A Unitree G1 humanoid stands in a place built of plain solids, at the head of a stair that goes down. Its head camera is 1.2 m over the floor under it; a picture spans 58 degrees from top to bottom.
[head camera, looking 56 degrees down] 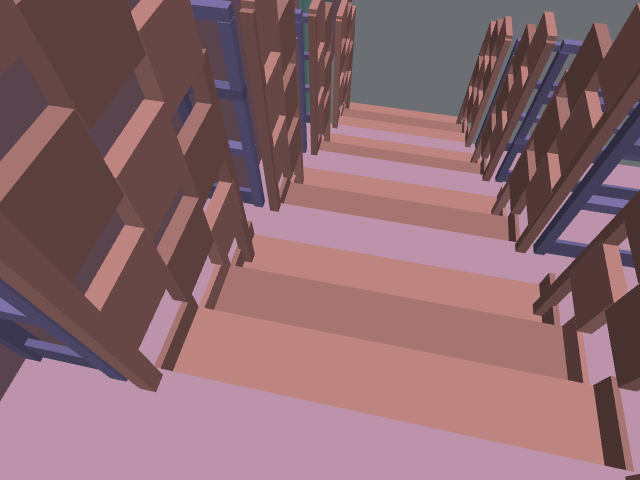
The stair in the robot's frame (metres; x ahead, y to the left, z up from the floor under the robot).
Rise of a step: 0.15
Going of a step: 0.26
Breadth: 1.32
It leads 12 degrees to the right of straight ahead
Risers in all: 4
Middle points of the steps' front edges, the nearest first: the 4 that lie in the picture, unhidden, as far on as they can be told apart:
0.25 -0.16 0.00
0.51 -0.21 -0.15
0.76 -0.27 -0.30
1.02 -0.32 -0.45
